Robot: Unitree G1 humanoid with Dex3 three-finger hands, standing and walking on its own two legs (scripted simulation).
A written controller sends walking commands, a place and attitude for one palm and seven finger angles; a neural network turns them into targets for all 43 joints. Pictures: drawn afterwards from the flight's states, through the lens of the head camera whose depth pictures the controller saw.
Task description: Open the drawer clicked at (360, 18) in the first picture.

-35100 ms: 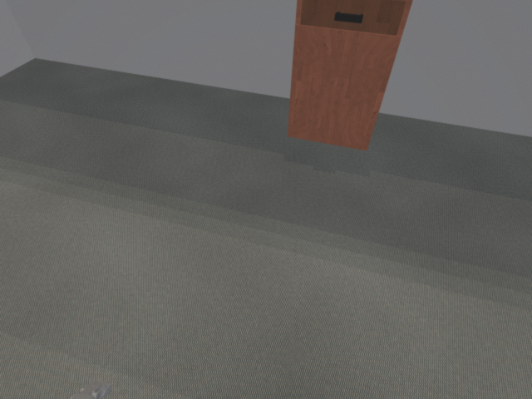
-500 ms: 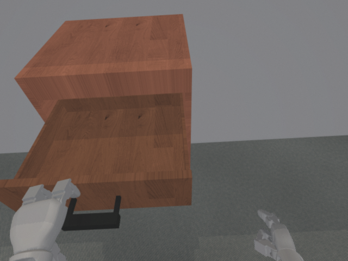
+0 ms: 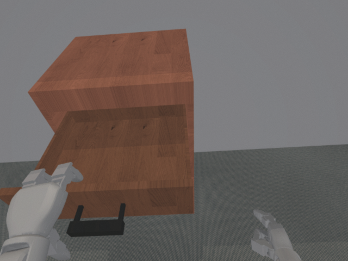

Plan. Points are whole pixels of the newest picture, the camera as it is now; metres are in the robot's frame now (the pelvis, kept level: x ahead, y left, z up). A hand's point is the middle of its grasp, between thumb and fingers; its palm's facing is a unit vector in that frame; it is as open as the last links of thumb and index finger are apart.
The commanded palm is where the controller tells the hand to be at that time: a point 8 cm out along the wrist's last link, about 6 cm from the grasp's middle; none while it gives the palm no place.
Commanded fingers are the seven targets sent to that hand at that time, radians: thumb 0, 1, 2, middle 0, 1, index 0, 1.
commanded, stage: lift the hand off the handle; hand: left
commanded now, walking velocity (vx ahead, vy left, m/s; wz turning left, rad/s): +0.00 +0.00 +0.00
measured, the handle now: (98, 218) +0.21 +0.23 -0.02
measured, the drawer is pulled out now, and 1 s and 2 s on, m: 0.30 0.30 0.30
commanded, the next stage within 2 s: draw the hand back to the body in 0.34 s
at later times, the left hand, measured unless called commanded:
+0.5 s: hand (55, 206) +0.17 +0.25 +0.12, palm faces +0.07 -0.12 -0.99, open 13.8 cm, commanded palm +0.13 +0.25 +0.19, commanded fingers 0.00 -0.50 0.30 -0.30 -1.20 -0.30 -1.20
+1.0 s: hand (46, 207) +0.16 +0.27 +0.13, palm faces +0.09 -0.11 -0.99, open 13.8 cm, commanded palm +0.13 +0.27 +0.19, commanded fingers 0.00 -0.50 0.30 -0.30 -1.20 -0.30 -1.20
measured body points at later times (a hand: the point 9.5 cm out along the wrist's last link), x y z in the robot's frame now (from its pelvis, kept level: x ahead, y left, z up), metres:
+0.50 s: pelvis -0.01 -0.01 +0.01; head -0.02 -0.05 +0.46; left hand +0.16 +0.25 +0.18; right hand +0.24 -0.19 -0.07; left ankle -0.01 +0.10 -0.73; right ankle -0.02 -0.10 -0.73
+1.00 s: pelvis -0.01 +0.00 +0.01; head -0.01 -0.03 +0.45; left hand +0.15 +0.27 +0.18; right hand +0.23 -0.20 -0.07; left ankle -0.01 +0.10 -0.73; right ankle -0.02 -0.10 -0.73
